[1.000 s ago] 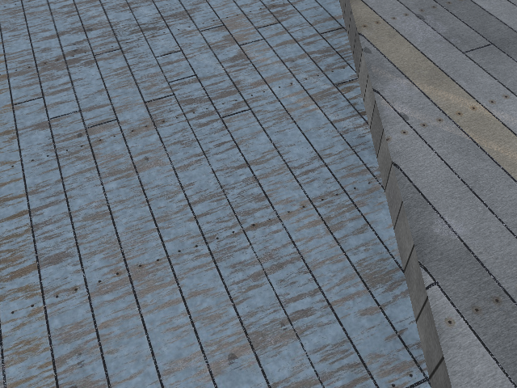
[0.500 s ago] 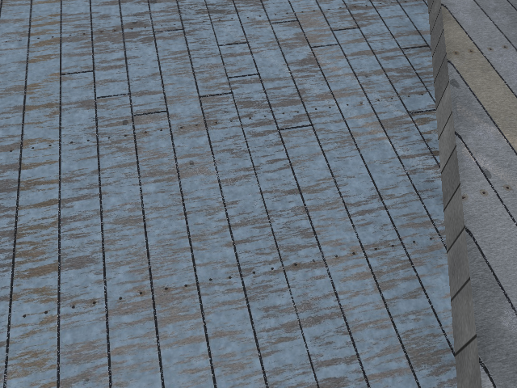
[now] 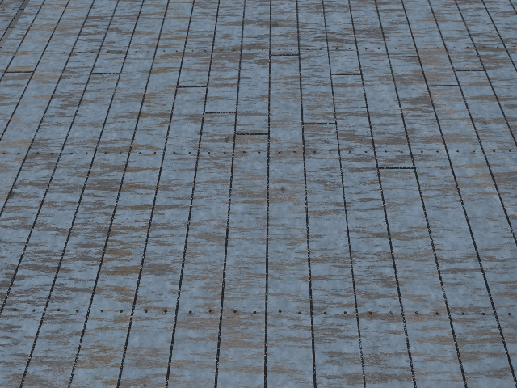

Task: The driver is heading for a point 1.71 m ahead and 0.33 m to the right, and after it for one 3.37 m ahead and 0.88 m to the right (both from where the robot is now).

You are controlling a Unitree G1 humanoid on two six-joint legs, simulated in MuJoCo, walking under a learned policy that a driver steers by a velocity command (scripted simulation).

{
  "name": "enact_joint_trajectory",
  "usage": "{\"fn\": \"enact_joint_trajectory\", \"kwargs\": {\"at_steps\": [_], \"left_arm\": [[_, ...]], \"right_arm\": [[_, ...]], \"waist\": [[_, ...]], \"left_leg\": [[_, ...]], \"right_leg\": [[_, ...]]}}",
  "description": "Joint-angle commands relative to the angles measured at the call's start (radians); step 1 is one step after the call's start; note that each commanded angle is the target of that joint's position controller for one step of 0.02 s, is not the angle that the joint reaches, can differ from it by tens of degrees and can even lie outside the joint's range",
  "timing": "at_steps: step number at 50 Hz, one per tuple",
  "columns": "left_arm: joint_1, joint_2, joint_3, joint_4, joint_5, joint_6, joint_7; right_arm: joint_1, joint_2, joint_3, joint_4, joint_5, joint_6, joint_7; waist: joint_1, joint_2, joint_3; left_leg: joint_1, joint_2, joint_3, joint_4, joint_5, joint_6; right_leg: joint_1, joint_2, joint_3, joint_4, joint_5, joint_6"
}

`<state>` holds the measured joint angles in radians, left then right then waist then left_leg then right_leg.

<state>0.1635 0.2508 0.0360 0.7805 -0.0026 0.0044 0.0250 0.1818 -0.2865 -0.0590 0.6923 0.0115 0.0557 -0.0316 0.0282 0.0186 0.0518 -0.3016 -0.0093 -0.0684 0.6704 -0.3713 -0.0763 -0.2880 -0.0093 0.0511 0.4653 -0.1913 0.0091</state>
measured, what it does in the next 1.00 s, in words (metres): steps on the spot: left foot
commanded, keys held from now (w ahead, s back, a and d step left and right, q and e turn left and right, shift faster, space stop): no key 1.00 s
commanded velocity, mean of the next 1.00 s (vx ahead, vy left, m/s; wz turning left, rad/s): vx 0.00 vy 0.00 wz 0.03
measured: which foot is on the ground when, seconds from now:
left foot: up 0.00-0.02, down 0.04-1.00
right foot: down 0.00-1.00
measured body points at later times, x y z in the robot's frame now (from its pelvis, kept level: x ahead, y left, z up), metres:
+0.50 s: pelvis +0.02 +0.03 +0.00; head +0.02 +0.04 +0.45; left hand +0.09 +0.31 -0.14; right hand +0.12 -0.22 -0.13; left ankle -0.01 +0.14 -0.74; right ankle +0.03 -0.13 -0.74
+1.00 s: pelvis +0.02 +0.03 +0.00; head +0.02 +0.03 +0.45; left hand +0.05 +0.29 -0.15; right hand +0.06 -0.22 -0.14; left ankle -0.01 +0.14 -0.74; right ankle +0.03 -0.13 -0.74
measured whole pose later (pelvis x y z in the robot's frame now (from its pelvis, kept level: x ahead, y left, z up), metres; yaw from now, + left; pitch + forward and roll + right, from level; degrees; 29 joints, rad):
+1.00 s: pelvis +0.02 +0.03 +0.00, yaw +0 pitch -2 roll +0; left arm 0.20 0.23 0.04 1.09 0.00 0.01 0.05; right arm 0.28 -0.22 -0.03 0.96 0.00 -0.01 -0.03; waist 0.01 0.00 0.04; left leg -0.14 -0.03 -0.04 0.49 -0.31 0.02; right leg -0.22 -0.04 0.07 0.47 -0.23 0.06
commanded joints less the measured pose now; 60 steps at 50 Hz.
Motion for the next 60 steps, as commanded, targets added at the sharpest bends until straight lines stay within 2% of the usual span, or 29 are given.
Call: {"fn": "enact_joint_trajectory", "kwargs": {"at_steps": [1,2,3,4,5,6,7,8,9,12,18,26,39,60], "left_arm": [[-0.003,0.168,0.035,-0.036,-0.016,-0.012,0.001],[0.036,0.153,0.028,-0.022,-0.01,-0.021,-0.003],[0.055,0.107,0.013,-0.031,0.023,-0.035,-0.012],[0.047,0.067,0.004,-0.036,0.024,-0.042,-0.014],[0.006,0.104,0.01,-0.024,0.032,-0.04,-0.01],[-0.02,0.112,0.015,-0.018,0.03,-0.037,-0.008],[-0.015,0.114,0.017,-0.006,0.025,-0.03,-0.001],[0.003,0.127,0.021,0.004,0.025,-0.025,0.003],[0.009,0.124,0.021,0.011,0.021,-0.025,0.004],[0.024,0.117,0.021,0.041,0.019,-0.029,0.005],[0.037,0.118,0.025,0.098,0.013,-0.025,0.009],[0.044,0.12,0.027,0.162,0.007,-0.017,0.019],[0.047,0.103,0.026,0.245,0.004,-0.006,0.028],[0.093,0.06,0.014,0.316,0.003,-0.001,0.034]], "right_arm": [[0.066,-0.075,-0.025,-0.03,-0.007,-0.018,0.005],[0.063,-0.107,-0.028,-0.04,-0.018,-0.019,0.002],[0.074,-0.176,-0.04,-0.051,-0.029,-0.016,-0.006],[0.026,-0.139,-0.027,-0.036,-0.036,-0.02,0.007],[-0.024,-0.07,-0.011,-0.052,-0.037,-0.034,0.019],[-0.018,-0.055,-0.006,-0.04,-0.043,-0.044,0.022],[-0.004,-0.074,-0.008,-0.032,-0.042,-0.053,0.023],[-0.001,-0.079,-0.008,-0.027,-0.036,-0.063,0.024],[0.014,-0.077,-0.005,-0.018,-0.033,-0.069,0.022],[0.038,-0.069,-0.001,-0.003,-0.026,-0.074,0.016],[0.051,-0.059,0.001,0.021,-0.022,-0.074,0.015],[0.075,-0.052,0.0,0.076,-0.018,-0.073,0.015],[0.112,-0.047,0.004,0.174,-0.014,-0.073,0.004],[0.162,-0.019,0.019,0.287,-0.01,-0.073,-0.003]], "waist": [[-0.037,-0.186,-0.118],[-0.027,-0.139,-0.13],[0.005,0.044,-0.168],[0.029,0.181,-0.148],[0.008,0.12,-0.1],[-0.004,0.107,-0.077],[-0.008,0.112,-0.05],[-0.006,0.113,-0.024],[-0.002,0.102,-0.012],[-0.007,0.061,-0.019],[-0.011,0.008,-0.035],[-0.012,-0.006,-0.05],[-0.012,-0.01,-0.021],[-0.017,-0.016,0.007]], "left_leg": [[0.16,-0.024,0.061,-0.308,0.197,0.051],[0.252,0.034,-0.008,-0.315,0.284,0.083],[0.32,0.183,-0.157,-0.289,0.477,0.141],[0.147,0.236,-0.186,-0.31,0.363,0.222],[0.075,0.179,-0.16,-0.331,0.179,0.206],[0.057,0.132,-0.128,-0.332,0.099,0.167],[0.033,0.108,-0.111,-0.334,0.083,0.145],[0.016,0.104,-0.11,-0.336,0.092,0.136],[0.012,0.098,-0.105,-0.33,0.112,0.129],[0.034,0.088,-0.095,-0.309,0.166,0.13],[0.068,0.073,-0.079,-0.29,0.26,0.134],[0.089,0.052,-0.049,-0.279,0.328,0.128],[0.075,0.031,-0.02,-0.287,0.276,0.113],[0.059,0.019,0.002,-0.3,0.206,0.105]], "right_leg": [[0.069,-0.173,0.168,-0.078,0.256,-0.176],[0.0,-0.153,0.154,-0.063,0.166,-0.115],[-0.068,-0.071,0.058,0.053,0.01,-0.045],[-0.006,-0.021,-0.008,0.005,-0.141,0.003],[0.062,-0.028,-0.006,-0.001,-0.068,0.033],[0.069,-0.021,-0.008,-0.005,-0.011,0.038],[0.079,-0.022,-0.005,0.001,0.015,0.04],[0.078,-0.028,0.004,-0.006,0.03,0.041],[0.083,-0.032,0.009,-0.014,0.043,0.038],[0.093,-0.032,0.008,-0.019,0.071,0.04],[0.114,-0.037,0.011,-0.023,0.118,0.049],[0.139,-0.039,0.01,-0.019,0.157,0.045],[0.137,-0.031,0.003,-0.029,0.14,0.034],[0.118,-0.017,-0.004,-0.04,0.101,0.027]]}}
Velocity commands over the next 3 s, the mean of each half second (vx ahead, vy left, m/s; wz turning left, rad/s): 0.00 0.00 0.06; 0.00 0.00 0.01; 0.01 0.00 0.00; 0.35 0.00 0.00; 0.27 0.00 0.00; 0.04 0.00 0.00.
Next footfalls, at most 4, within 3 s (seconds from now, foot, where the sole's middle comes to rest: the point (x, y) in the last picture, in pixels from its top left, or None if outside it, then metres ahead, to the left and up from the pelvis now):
0.04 left None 0.03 0.14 -0.78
2.16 left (239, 384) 0.47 0.12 -0.78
2.56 right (331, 367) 0.52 -0.11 -0.78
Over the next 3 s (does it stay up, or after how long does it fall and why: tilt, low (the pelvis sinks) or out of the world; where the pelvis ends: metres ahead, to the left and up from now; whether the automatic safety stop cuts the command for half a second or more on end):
stays up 0.47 0.01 0.00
